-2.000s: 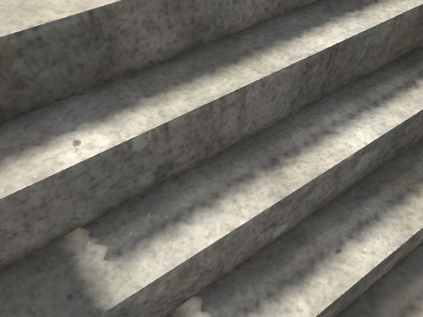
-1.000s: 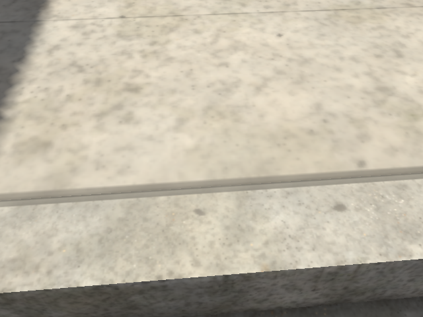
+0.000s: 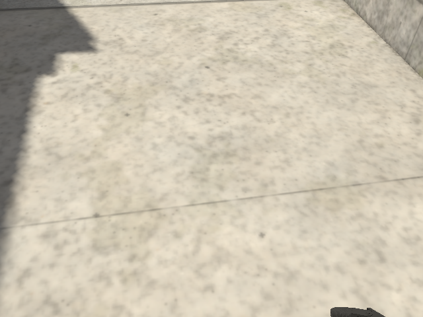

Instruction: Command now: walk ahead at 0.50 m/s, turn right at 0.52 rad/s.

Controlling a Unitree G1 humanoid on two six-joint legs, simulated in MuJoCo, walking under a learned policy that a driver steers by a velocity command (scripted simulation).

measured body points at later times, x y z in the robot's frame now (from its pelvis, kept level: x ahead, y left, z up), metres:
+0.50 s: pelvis +0.29 +0.03 +0.05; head +0.30 +0.04 +0.50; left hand +0.48 +0.26 -0.06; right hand +0.33 -0.25 -0.04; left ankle +0.31 +0.13 -0.69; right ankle +0.22 -0.06 -0.59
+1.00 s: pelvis +0.52 -0.11 +0.05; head +0.55 -0.14 +0.50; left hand +0.76 +0.06 -0.06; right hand +0.48 -0.39 -0.06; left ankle +0.60 +0.02 -0.60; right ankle +0.52 -0.17 -0.69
